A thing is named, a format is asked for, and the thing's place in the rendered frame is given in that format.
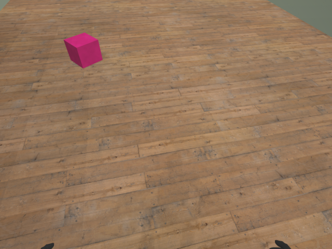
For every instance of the carton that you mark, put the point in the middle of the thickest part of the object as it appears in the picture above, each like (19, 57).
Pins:
(83, 49)

